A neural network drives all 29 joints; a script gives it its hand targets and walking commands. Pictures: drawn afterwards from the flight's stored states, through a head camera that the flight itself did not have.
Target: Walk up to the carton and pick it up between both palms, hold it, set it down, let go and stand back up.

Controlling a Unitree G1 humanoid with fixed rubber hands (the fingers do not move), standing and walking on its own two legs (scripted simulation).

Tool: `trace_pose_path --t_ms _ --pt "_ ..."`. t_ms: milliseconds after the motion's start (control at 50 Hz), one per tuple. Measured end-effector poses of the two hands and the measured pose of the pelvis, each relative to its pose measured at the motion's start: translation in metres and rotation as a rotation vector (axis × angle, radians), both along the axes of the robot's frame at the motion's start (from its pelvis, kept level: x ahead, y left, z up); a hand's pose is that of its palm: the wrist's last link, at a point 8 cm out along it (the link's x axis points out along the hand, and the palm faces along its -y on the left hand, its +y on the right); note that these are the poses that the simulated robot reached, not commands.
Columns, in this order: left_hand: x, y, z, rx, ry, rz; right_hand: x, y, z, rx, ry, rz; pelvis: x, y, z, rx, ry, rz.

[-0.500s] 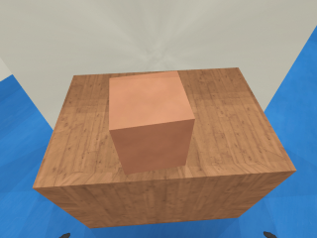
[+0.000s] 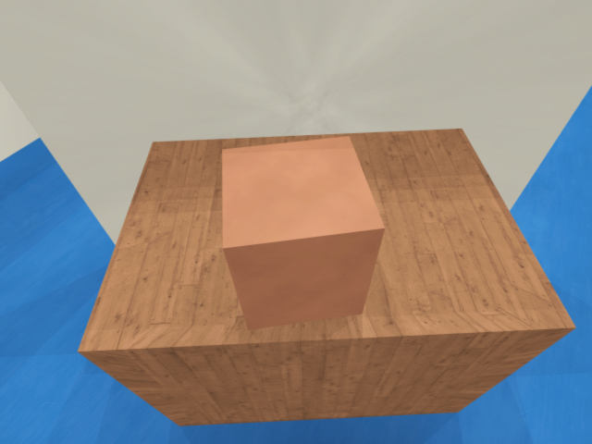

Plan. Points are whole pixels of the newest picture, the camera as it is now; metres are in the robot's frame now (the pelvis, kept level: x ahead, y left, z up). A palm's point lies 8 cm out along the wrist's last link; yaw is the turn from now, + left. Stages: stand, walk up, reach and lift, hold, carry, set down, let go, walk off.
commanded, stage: walk up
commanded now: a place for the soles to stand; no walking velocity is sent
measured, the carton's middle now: (296, 237) +0.43 +0.01 -0.01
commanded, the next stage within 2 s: reach and lift in 0.48 s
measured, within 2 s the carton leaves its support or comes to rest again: neither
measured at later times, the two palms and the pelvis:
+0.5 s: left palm out of the picture +0.07 +0.30 -0.11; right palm out of the picture +0.09 -0.29 -0.12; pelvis +0.01 +0.00 +0.00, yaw +1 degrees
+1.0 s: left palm out of the picture +0.14 +0.24 -0.10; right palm out of the picture +0.12 -0.28 -0.09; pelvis -0.01 -0.03 -0.01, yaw -2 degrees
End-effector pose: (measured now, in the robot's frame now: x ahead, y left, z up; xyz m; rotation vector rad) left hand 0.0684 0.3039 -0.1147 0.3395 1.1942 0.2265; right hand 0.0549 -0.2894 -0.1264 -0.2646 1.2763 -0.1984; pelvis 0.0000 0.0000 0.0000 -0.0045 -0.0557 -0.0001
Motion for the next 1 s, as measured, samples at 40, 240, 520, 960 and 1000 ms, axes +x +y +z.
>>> trace_pose_path --t_ms 40,240,520,960,1000 --pt "0.001 0.0 0.0 -0.002 -0.002 -0.001 0.005 0.002 0.001 0.003 -0.012 0.002 0.001 0.001 0.0 0.0 0.0 0.0" --pt "0.004 -0.001 0.0 -0.009 -0.008 0.001 0.029 0.004 0.005 0.0 -0.061 0.023 0.005 0.003 0.001 0.002 -0.001 0.007" --pt "0.003 -0.001 -0.001 -0.001 0.026 0.04 0.038 0.0 0.003 -0.009 -0.071 0.048 0.006 0.0 -0.002 0.0 0.017 0.008" --pt "0.076 -0.067 0.016 -0.092 -0.15 0.02 0.071 0.011 0.032 0.034 -0.383 0.112 -0.012 -0.028 -0.008 0.005 -0.034 -0.039" --pt "0.069 -0.062 0.018 -0.083 -0.154 0.037 0.066 0.01 0.035 0.036 -0.387 0.104 -0.012 -0.029 -0.007 0.006 -0.035 -0.04"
